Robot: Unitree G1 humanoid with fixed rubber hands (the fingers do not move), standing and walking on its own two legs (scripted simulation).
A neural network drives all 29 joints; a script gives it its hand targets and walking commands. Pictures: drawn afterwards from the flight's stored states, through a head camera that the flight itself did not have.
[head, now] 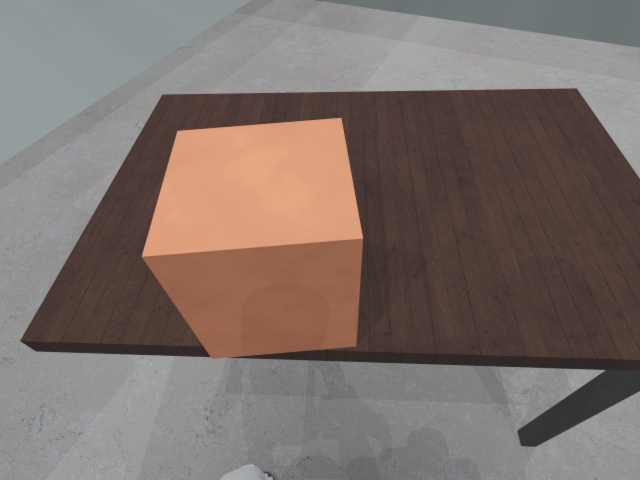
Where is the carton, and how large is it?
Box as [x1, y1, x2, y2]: [142, 118, 362, 358]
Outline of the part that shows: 341,118 177,131 142,257 212,358 355,346 362,235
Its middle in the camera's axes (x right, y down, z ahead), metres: -0.07 +0.01 +0.52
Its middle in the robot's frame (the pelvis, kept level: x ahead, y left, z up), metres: +0.39 +0.06 +0.06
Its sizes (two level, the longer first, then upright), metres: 0.210 0.200 0.250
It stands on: a table, 0.70 m high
